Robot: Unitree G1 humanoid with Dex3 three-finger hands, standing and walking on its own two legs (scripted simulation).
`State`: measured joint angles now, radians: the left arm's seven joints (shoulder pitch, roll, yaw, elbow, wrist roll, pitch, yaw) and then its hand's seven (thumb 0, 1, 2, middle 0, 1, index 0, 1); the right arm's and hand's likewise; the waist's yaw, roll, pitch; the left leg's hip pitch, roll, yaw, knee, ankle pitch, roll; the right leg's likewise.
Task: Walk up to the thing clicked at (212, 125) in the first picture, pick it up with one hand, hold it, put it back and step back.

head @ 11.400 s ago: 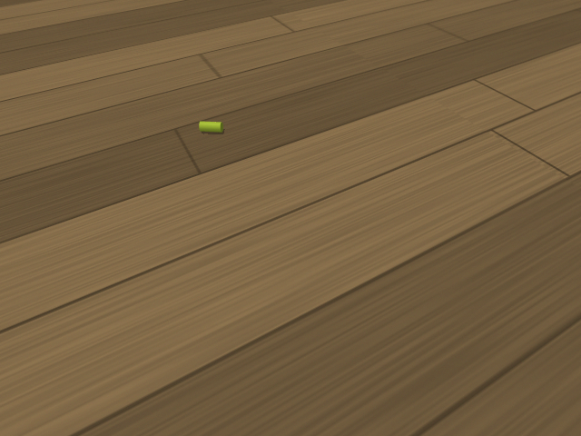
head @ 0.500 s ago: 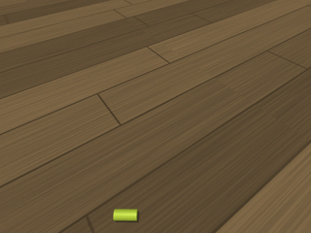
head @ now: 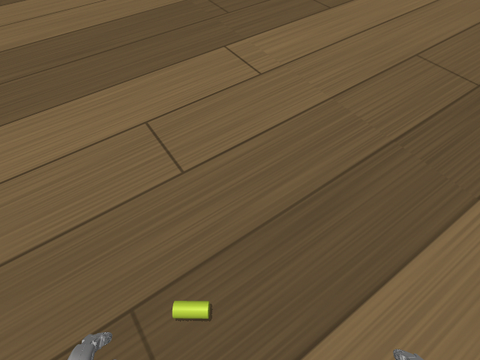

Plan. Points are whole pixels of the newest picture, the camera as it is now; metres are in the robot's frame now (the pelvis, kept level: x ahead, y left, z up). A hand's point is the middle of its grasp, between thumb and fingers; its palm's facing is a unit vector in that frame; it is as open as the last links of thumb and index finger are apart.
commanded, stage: rise first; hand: left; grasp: from above
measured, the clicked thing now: (191, 309) +0.39 +0.22 -0.74
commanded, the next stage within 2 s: none
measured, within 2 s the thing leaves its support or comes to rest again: neither
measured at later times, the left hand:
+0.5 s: hand out of the picture +0.14 +0.26 -0.23, palm faces -0.16 -0.88 -0.45, open 13.9 cm
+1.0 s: hand (139, 350) +0.21 +0.29 -0.39, palm faces -0.44 -0.54 -0.72, open 14.2 cm
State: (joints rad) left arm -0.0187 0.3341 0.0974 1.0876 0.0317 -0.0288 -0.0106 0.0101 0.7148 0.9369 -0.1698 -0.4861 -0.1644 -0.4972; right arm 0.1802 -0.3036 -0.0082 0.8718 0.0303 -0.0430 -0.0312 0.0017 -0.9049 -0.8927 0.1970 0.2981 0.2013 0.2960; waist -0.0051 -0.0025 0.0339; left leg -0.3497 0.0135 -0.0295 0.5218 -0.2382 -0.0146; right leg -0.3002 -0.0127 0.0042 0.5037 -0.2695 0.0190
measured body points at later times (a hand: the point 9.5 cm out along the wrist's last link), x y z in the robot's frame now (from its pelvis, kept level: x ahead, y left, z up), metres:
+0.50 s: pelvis -0.01 +0.00 -0.09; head +0.09 +0.02 +0.35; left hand +0.14 +0.31 -0.20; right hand +0.15 -0.25 -0.18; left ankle +0.02 +0.13 -0.74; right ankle -0.01 -0.13 -0.74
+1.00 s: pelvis -0.05 +0.00 -0.25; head +0.13 +0.02 +0.16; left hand +0.23 +0.31 -0.35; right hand +0.15 -0.26 -0.36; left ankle +0.02 +0.13 -0.74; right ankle -0.01 -0.13 -0.74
